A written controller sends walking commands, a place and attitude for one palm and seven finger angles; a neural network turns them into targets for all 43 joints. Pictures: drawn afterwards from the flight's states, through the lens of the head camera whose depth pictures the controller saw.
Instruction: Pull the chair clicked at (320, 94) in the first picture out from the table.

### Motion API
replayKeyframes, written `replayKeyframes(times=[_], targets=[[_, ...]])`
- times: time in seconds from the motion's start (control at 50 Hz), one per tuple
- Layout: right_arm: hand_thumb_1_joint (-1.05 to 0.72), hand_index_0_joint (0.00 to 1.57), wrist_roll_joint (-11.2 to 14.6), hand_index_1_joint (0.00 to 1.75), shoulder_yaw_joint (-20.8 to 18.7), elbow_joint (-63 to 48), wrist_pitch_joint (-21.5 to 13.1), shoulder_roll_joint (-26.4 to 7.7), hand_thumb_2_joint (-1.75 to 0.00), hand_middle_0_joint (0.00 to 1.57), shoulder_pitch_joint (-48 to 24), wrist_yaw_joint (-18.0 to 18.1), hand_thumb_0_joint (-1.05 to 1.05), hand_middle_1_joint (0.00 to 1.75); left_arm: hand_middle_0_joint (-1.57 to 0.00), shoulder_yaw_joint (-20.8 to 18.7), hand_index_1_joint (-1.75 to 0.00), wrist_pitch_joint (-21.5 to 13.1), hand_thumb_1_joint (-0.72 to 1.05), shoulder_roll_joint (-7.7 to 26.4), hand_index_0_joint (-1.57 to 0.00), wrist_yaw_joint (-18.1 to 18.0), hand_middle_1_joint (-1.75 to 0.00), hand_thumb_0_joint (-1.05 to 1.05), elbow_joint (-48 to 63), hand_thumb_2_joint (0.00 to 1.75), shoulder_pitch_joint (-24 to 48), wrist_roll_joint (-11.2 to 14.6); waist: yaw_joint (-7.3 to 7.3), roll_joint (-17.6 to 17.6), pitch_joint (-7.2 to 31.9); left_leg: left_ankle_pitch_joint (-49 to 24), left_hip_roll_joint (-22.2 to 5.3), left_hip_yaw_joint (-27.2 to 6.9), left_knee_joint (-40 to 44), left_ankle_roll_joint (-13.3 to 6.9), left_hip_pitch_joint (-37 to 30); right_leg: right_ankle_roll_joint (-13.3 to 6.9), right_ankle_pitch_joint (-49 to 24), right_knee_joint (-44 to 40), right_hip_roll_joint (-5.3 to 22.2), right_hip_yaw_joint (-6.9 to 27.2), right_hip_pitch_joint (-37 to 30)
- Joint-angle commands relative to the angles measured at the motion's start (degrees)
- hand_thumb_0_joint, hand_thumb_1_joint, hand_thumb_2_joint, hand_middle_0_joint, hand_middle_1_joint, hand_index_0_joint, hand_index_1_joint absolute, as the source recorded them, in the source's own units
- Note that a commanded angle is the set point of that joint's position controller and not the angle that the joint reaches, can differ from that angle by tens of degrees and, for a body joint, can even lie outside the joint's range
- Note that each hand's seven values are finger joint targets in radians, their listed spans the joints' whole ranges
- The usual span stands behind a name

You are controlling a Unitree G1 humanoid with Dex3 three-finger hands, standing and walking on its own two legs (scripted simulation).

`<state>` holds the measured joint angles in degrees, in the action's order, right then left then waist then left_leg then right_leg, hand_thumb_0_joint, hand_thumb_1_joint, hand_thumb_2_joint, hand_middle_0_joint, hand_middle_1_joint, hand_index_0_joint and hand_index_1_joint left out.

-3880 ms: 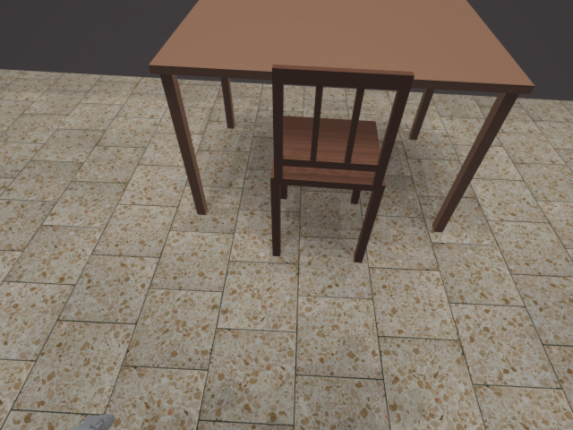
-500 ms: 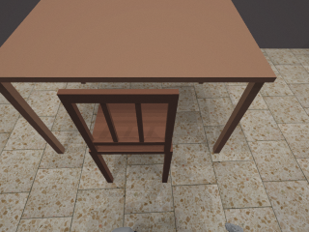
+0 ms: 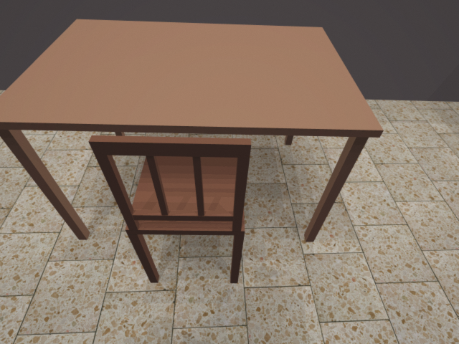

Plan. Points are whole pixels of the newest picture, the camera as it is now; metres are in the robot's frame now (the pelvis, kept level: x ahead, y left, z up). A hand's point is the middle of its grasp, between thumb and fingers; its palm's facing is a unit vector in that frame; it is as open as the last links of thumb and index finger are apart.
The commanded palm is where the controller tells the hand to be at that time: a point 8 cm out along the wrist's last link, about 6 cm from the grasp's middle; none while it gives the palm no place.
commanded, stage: come to a stop and stand still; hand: left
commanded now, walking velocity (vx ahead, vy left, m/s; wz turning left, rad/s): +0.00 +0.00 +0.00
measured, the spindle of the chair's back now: (158, 186) +0.51 +0.22 -0.11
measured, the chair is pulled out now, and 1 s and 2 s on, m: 0.00 0.00 0.00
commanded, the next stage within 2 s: look again from close up in 0.08 s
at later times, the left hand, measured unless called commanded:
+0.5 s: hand out of the picture +0.01 +0.18 -0.18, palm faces +0.04 -0.98 -0.19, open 7.4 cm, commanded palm none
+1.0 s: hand out of the picture +0.01 +0.18 -0.18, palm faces +0.03 -0.99 -0.17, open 7.4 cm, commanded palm none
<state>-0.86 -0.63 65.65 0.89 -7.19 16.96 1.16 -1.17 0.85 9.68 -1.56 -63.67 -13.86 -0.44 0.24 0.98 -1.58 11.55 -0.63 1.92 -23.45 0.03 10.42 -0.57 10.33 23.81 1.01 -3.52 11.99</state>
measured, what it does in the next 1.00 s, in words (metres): stands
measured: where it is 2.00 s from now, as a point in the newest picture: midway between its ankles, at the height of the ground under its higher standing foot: outside the picture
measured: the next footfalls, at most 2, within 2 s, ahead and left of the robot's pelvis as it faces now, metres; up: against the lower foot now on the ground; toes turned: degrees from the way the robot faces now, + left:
none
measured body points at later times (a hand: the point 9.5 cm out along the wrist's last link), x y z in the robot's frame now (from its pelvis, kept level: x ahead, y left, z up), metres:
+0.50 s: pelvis +0.00 +0.02 -0.01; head +0.00 +0.01 +0.44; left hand +0.01 +0.23 -0.16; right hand +0.01 -0.20 -0.17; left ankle +0.01 +0.12 -0.74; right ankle +0.03 -0.11 -0.74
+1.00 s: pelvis +0.02 +0.02 +0.00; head +0.02 +0.03 +0.45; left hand +0.01 +0.24 -0.17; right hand +0.02 -0.20 -0.16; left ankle +0.01 +0.12 -0.74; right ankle +0.03 -0.11 -0.74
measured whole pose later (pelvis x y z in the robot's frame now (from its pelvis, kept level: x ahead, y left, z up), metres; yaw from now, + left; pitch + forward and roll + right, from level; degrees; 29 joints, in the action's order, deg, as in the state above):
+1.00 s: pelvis +0.02 +0.02 +0.00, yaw +0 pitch -2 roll +0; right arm -0.4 1.0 64.8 -1.3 -8.5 15.5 0.9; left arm 0.4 -1.2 8.0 -2.1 -63.2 -17.7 -0.5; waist 0.1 0.8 -2.0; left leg 14.2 0.9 2.8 -25.5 -1.7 9.7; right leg 1.2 12.6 25.7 2.6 -2.5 11.3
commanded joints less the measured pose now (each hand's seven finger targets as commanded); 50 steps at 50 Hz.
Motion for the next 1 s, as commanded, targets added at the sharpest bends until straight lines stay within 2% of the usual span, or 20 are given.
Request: replayKeyframes(times=[0.0, 0.1, 0.14, 0.16, 0.18, 0.2, 0.22, 0.24, 0.3, 0.34, 0.38, 0.4, 0.46, 0.5, 0.58, 0.74, 0.8, 0.88, 0.92, 0.98], targets=[[-0.90, 0.20, 0.0, 0.30, -0.8, -2.1, -1.0, -5.9, -0.90, 0.20, 2.3, 0.7, 0.00, 0.30, -0.20, -0.7, -0.30, -0.8, 0.90, 4.9, -0.20, -0.1, -0.30, 0.00, 0.9, 0.90, -3.8, -0.2, 0.25, 0.3, -3.2, 9.4, -4.5, -5.6, 7.6, -1.2, 5.0, 0.0, 9.4, -7.3, 4.6, 6.8, 0.5], [-0.90, 0.20, 0.0, 0.30, -0.7, -1.6, -1.0, -5.0, -0.90, 0.20, 3.7, 0.8, 0.00, 0.30, -0.20, -0.7, -0.30, -0.9, 0.90, 3.9, -0.20, -0.2, -0.30, 0.00, 0.1, 0.90, -5.5, -0.2, -0.19, 0.5, -4.2, 8.4, -4.1, -4.7, 6.2, -1.2, 4.0, -0.2, 11.4, -7.8, 4.7, 7.6, 3.8], [-0.90, 0.20, 0.0, 0.30, -0.6, -1.5, -1.2, -4.7, -0.90, 0.20, 4.1, 0.8, 0.00, 0.30, -0.20, -0.6, -0.30, -1.1, 0.90, 3.3, -0.20, -0.3, -0.30, 0.00, -0.2, 0.90, -6.3, -0.3, -0.28, 0.1, -3.2, 6.7, -4.1, -4.6, 5.8, -1.2, 3.3, -0.3, 10.0, -7.3, 4.9, 7.8, 3.8], [-0.90, 0.20, 0.1, 0.30, -0.3, -5.1, -2.3, -7.3, -0.90, 0.20, -2.0, -0.2, 0.00, 0.30, -0.20, 0.7, -0.30, -2.9, 0.90, 4.3, -0.20, -2.6, -0.30, 0.00, -1.2, 0.90, -10.4, -1.2, 2.14, -1.1, -4.3, 1.8, -5.0, -1.3, -5.6, 0.7, 6.8, -0.5, -5.2, -4.3, 7.4, 8.2, 1.9], [-0.90, 0.20, 0.2, 0.30, -0.2, -6.8, -1.6, -4.0, -0.90, 0.20, 0.9, -0.5, 0.00, 0.30, -0.20, 0.2, -0.30, -3.4, 0.90, 7.1, -0.20, -2.0, -0.30, 0.00, 1.1, 0.90, -8.6, -0.6, -0.81, 0.1, 1.1, 8.2, -1.7, -1.9, -7.1, 0.5, 4.1, -2.5, 10.9, -7.6, 10.0, 12.9, 3.6], [-0.90, 0.20, -0.2, 0.30, 0.0, -6.7, -1.1, -4.4, -0.90, 0.20, 2.6, -0.8, 0.00, 0.30, -0.20, -0.3, -0.30, -3.6, 0.90, 8.7, -0.20, -1.6, -0.30, 0.00, 2.4, 0.90, -6.5, -0.6, -1.73, 1.6, 2.9, 7.4, -1.3, -0.9, -8.5, 0.1, 2.0, -3.9, 17.3, -8.6, 10.3, 13.3, 5.3], [-0.90, 0.20, -0.2, 0.30, -0.2, -7.0, -1.3, -4.3, -0.90, 0.20, 4.7, -0.7, 0.00, 0.30, -0.20, -0.5, -0.30, -3.4, 0.90, 7.5, -0.20, -1.5, -0.30, 0.00, 3.4, 0.90, -5.2, -0.7, -2.82, 1.9, 2.0, 6.9, -1.4, -1.2, -8.0, -0.4, 1.3, -4.1, 20.2, -7.7, 9.8, 11.7, 8.5], [-0.90, 0.20, -0.2, 0.30, -0.1, -6.9, -1.5, -4.3, -0.90, 0.20, 5.5, -0.7, 0.00, 0.30, -0.20, -0.2, -0.30, -3.3, 0.90, 6.3, -0.20, -1.3, -0.30, 0.00, 3.7, 0.90, -4.8, -0.6, -3.05, 0.3, 0.2, 4.9, -1.8, -1.9, -6.5, -0.6, 1.0, -3.9, 18.5, -6.1, 8.6, 10.1, 10.7], [-0.90, 0.20, -0.2, 0.30, 0.1, -7.4, -2.2, -4.8, -0.90, 0.20, 4.9, -0.4, 0.00, 0.30, -0.20, 0.1, -0.30, -2.8, 0.90, 4.5, -0.20, -0.8, -0.30, 0.00, 4.0, 0.90, -6.3, -0.6, -1.50, -3.9, -4.8, 6.4, -3.9, -5.4, 0.4, -1.6, 8.2, -2.5, 13.4, -1.6, 4.5, 6.3, 7.4], [-0.90, 0.20, -0.1, 0.30, 0.2, -7.9, -2.5, -5.8, -0.90, 0.20, 3.8, -0.2, 0.00, 0.30, -0.20, 0.3, -0.30, -2.7, 0.90, 3.5, -0.20, -0.6, -0.30, 0.00, 3.6, 0.90, -7.9, -0.4, -0.50, -3.0, -4.6, 8.8, -4.4, -6.9, 3.1, -2.0, 10.6, -2.0, 10.1, -0.3, 3.9, 5.7, 3.6], [-0.90, 0.20, 0.0, 0.30, 0.3, -7.7, -2.8, -6.3, -0.90, 0.20, 3.5, -0.1, 0.00, 0.30, -0.20, 0.5, -0.30, -2.8, 0.90, 3.3, -0.20, -0.6, -0.30, 0.00, 3.6, 0.90, -8.4, -0.3, -0.20, -0.6, -3.8, 7.0, -4.2, -6.8, 3.5, -2.2, 9.6, -1.7, 7.2, -0.3, 4.2, 5.9, 2.0], [-0.90, 0.20, 0.1, 0.30, 0.3, -7.4, -3.0, -6.2, -0.90, 0.20, 3.6, -0.1, 0.00, 0.30, -0.20, 0.6, -0.30, -2.8, 0.90, 3.5, -0.20, -0.6, -0.30, 0.00, 3.6, 0.90, -7.9, -0.4, -0.31, -0.5, -4.7, 6.1, -4.4, -6.7, 4.1, -2.2, 9.6, -1.7, 5.9, -0.2, 4.1, 5.4, 1.8], [-0.90, 0.20, 0.1, 0.30, 0.5, -6.7, -3.2, -6.9, -0.90, 0.20, 3.3, 0.0, 0.00, 0.30, -0.20, 0.5, -0.30, -2.7, 0.90, 3.6, -0.20, -0.6, -0.30, 0.00, 3.8, 0.90, -7.8, -0.2, 0.05, -1.4, -3.2, 3.6, -4.3, -6.2, 4.2, -2.1, 7.9, -1.3, 2.9, -0.2, 4.6, 5.4, 0.1], [-0.90, 0.20, 0.1, 0.30, 0.6, -6.2, -3.1, -6.7, -0.90, 0.20, 3.4, 0.0, 0.00, 0.30, -0.20, 0.5, -0.30, -2.6, 0.90, 4.1, -0.20, -0.6, -0.30, 0.00, 3.9, 0.90, -7.4, -0.3, -0.06, 0.0, -3.9, 3.3, -4.4, -5.9, 4.4, -2.0, 7.9, -1.2, 2.6, -0.6, 4.6, 5.0, -0.2], [-0.90, 0.20, 0.1, 0.30, 0.8, -5.3, -3.0, -7.3, -0.90, 0.20, 2.9, -0.1, 0.00, 0.30, -0.20, 0.5, -0.30, -2.6, 0.90, 4.5, -0.20, -0.5, -0.30, 0.00, 4.0, 0.90, -6.9, -0.1, -0.03, -1.4, -2.7, 1.5, -4.1, -5.4, 4.4, -1.8, 6.3, -1.0, 1.2, -1.0, 5.1, 5.3, -0.9], [-0.90, 0.20, 0.3, 0.30, 0.9, -3.9, -3.1, -7.3, -0.90, 0.20, 1.9, 0.0, 0.00, 0.30, -0.20, 0.5, -0.30, -2.7, 0.90, 4.8, -0.20, -0.6, -0.30, 0.00, 3.5, 0.90, -6.8, -0.1, 0.00, -1.3, -1.3, -1.6, -4.2, -4.9, 4.0, -1.6, 4.3, -0.7, -2.0, -1.4, 5.5, 5.2, -2.2], [-0.90, 0.20, 0.4, 0.30, 0.8, -3.3, -3.0, -6.9, -0.90, 0.20, 1.6, 0.1, 0.00, 0.30, -0.20, 0.6, -0.30, -2.7, 0.90, 4.6, -0.20, -0.6, -0.30, 0.00, 3.1, 0.90, -6.9, -0.2, -0.02, -0.4, -2.1, -2.1, -4.4, -4.7, 4.2, -1.7, 3.4, -0.6, -2.3, -1.9, 5.4, 5.1, -1.6], [-0.90, 0.20, 0.4, 0.30, 0.9, -2.6, -3.0, -7.1, -0.90, 0.20, 1.6, 0.1, 0.00, 0.30, -0.20, 0.7, -0.30, -2.7, 0.90, 4.3, -0.20, -0.6, -0.30, 0.00, 2.4, 0.90, -7.3, -0.1, -0.11, -1.6, -1.3, -2.4, -4.3, -4.7, 4.3, -1.6, 2.8, -0.5, -2.5, -2.1, 5.6, 5.1, -2.2], [-0.90, 0.20, 0.4, 0.30, 1.0, -2.4, -2.9, -7.0, -0.90, 0.20, 1.5, 0.2, 0.00, 0.30, -0.20, 0.7, -0.30, -2.6, 0.90, 4.1, -0.20, -0.7, -0.30, 0.00, 2.4, 0.90, -7.4, -0.2, -0.06, -1.2, -2.7, -2.0, -4.3, -4.8, 4.6, -1.5, 3.5, -0.4, -2.2, -2.3, 5.5, 4.9, -2.0], [-0.90, 0.20, 0.4, 0.30, 1.0, -2.1, -3.0, -6.8, -0.90, 0.20, 1.6, 0.2, 0.00, 0.30, -0.20, 0.7, -0.30, -2.6, 0.90, 3.8, -0.20, -0.7, -0.30, 0.00, 1.9, 0.90, -8.1, -0.2, -0.03, -0.8, -1.7, -2.6, -4.3, -4.7, 4.5, -1.6, 2.3, -0.4, -2.7, -2.4, 5.7, 4.9, -2.2]])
